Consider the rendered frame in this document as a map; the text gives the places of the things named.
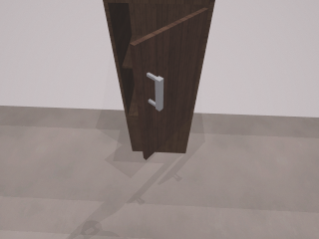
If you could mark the handle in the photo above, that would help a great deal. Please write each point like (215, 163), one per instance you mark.
(158, 92)

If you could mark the cupboard door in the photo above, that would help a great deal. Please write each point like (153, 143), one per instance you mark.
(173, 53)

